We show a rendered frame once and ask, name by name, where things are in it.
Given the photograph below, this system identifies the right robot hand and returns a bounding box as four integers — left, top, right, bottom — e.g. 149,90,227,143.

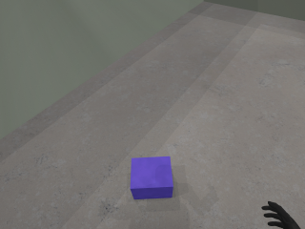
261,201,300,229

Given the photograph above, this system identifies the carton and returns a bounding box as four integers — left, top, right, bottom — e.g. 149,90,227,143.
130,156,173,199

